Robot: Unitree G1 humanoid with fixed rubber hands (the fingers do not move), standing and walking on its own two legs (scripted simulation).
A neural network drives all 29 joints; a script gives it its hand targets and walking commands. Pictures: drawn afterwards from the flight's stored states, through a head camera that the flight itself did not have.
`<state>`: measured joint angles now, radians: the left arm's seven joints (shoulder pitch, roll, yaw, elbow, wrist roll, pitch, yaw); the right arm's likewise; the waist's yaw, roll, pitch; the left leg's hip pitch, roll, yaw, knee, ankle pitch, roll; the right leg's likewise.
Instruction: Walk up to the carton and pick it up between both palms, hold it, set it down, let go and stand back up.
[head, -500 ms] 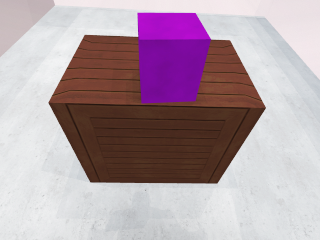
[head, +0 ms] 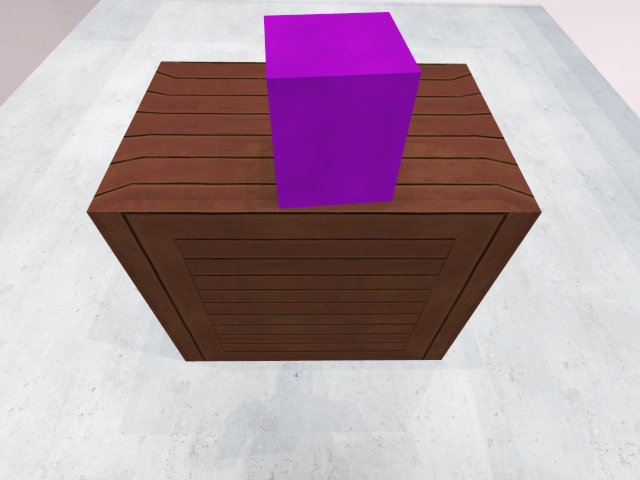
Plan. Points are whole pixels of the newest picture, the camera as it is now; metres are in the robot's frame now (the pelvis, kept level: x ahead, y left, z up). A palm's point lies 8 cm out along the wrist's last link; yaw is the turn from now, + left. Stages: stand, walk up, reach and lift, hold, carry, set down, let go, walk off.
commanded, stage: walk up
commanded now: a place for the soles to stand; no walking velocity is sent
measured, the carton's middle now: (331, 114) +0.68 -0.02 +0.08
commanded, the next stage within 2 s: none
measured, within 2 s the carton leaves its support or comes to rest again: neither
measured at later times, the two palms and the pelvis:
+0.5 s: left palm out of the picture +0.08 +0.31 -0.11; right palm out of the picture +0.08 -0.29 -0.11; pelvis +0.00 +0.01 +0.00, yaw +0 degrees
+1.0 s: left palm (72, 476) +0.17 +0.32 -0.11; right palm out of the picture +0.09 -0.29 -0.11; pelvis +0.11 +0.01 +0.00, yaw +1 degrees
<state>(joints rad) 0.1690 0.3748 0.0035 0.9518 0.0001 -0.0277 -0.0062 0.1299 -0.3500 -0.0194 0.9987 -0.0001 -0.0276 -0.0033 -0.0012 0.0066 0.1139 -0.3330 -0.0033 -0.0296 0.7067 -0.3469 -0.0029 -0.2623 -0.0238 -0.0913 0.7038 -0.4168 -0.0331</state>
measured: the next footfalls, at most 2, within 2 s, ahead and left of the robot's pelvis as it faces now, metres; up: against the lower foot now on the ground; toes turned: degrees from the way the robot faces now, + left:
right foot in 1.10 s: +0.28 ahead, -0.12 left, +0.00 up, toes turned -6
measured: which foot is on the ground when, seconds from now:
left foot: down 0.00-1.00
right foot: down 0.00-0.68, up 0.70-1.00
